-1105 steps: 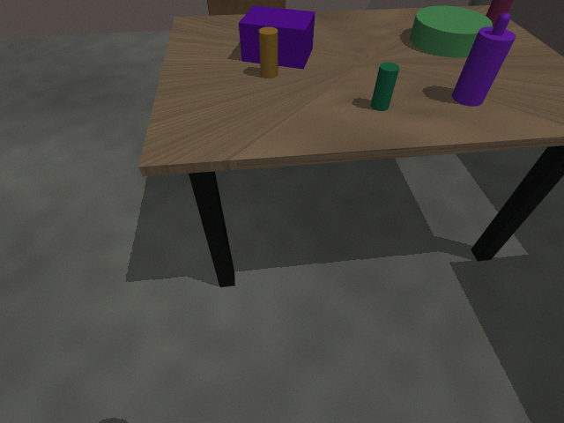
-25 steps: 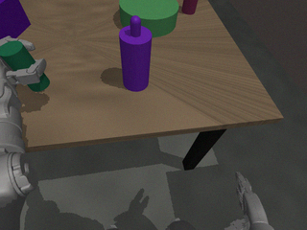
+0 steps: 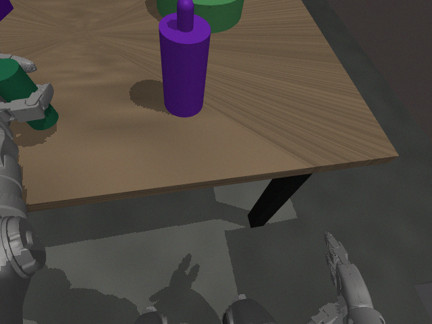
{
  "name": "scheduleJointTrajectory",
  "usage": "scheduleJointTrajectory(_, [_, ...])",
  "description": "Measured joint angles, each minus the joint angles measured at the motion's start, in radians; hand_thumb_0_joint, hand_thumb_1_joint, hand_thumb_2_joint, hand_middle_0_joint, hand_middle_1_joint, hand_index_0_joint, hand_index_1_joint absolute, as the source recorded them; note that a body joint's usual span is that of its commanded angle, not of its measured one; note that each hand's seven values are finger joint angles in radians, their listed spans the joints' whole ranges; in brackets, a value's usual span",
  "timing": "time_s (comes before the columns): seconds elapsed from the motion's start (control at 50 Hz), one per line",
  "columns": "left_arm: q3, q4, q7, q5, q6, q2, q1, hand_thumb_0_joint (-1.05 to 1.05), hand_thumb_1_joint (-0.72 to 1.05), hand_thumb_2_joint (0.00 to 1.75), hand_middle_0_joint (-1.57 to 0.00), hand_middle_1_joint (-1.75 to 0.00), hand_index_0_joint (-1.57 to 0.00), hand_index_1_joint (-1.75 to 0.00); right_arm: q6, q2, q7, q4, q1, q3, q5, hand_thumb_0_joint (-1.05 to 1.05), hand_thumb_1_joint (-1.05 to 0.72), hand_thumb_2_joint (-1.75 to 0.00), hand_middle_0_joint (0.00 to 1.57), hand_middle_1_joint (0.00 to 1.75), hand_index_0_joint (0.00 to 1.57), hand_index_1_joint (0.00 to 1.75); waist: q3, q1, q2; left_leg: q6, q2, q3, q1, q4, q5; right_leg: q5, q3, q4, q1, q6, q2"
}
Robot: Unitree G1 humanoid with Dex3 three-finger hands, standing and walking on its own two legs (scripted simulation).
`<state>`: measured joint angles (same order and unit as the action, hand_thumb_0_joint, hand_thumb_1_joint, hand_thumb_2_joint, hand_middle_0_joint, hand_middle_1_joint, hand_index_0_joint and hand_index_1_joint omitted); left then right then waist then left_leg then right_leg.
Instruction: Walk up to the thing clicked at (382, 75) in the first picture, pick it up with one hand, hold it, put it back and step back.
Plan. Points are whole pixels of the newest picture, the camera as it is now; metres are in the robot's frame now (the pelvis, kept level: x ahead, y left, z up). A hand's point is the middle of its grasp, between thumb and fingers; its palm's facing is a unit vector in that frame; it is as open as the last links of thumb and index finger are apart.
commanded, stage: lower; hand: left
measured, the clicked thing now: (25, 97) +0.51 +0.26 +0.09
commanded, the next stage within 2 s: loosen in 0.54 s
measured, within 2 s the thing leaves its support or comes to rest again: rests again in 0.42 s
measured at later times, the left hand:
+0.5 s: hand (35, 102) +0.52 +0.26 +0.07, palm faces +0.26 -0.97 -0.02, open 6.8 cm
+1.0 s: hand (37, 102) +0.52 +0.26 +0.07, palm faces +0.27 -0.96 +0.00, open 10.0 cm
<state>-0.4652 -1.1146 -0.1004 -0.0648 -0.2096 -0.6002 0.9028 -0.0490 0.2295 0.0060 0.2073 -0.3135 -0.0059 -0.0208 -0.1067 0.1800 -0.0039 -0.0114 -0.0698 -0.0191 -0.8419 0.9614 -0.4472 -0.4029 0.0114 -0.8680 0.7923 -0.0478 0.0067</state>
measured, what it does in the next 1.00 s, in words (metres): stands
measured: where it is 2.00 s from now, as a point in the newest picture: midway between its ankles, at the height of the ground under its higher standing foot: outside the picture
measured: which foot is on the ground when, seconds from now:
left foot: down 0.00-1.00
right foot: down 0.00-1.00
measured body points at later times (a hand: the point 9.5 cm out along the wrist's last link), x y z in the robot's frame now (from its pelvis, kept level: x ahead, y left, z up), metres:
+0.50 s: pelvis +0.00 +0.00 -0.01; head +0.12 +0.04 +0.42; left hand +0.50 +0.31 +0.08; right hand +0.15 -0.25 -0.04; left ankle +0.00 +0.12 -0.68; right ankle +0.00 -0.16 -0.68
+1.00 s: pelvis -0.02 +0.00 -0.03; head +0.12 +0.04 +0.40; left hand +0.50 +0.31 +0.07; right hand +0.14 -0.26 -0.04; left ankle +0.00 +0.12 -0.68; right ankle +0.00 -0.16 -0.68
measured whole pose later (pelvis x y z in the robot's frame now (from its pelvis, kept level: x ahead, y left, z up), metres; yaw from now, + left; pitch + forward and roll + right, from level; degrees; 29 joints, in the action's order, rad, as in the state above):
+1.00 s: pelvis -0.02 +0.00 -0.03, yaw +0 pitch +23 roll -4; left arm -0.51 -1.19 -0.09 -0.03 -0.28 -0.67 0.97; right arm 0.02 0.24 0.02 0.06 -0.34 -0.01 -0.04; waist -0.12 0.23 -0.01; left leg -0.01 -0.07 -0.04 -1.02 1.11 -0.48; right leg -0.44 0.00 -1.02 0.97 -0.05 0.01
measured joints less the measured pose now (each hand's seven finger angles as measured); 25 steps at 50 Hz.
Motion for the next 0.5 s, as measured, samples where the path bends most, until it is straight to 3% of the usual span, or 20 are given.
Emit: scheduleJointTrajectory(0.5, [-0.025,-0.033,0.0,0.023,-0.052,-0.031,0.01,-0.02,-0.09,1.16,-0.89,-1.14,-0.95,-1.16,0.047,0.009,0.022,-0.086,-0.016,-0.002,-0.018,-0.01,0.53,-0.05,0.06,0.06,0.05,0.05,-0.009,0.028,-0.003,0.001,-0.003,-0.012,-0.107,0.088,-0.029,-0.028,-0.007,-0.083,0.103,-0.002,0.005])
